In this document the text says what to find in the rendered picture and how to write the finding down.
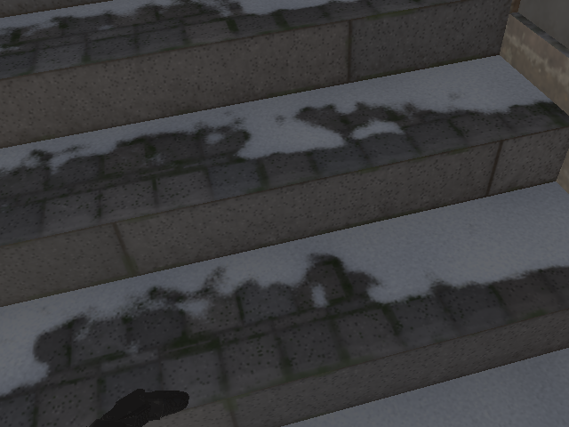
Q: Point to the robot left hand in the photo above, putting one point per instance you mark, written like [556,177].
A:
[139,407]

